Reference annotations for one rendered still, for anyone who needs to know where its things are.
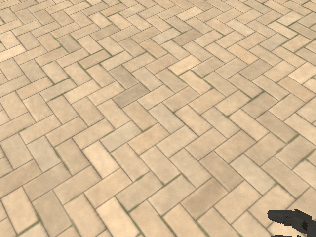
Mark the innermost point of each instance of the robot right hand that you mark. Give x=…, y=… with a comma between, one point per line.
x=297, y=219

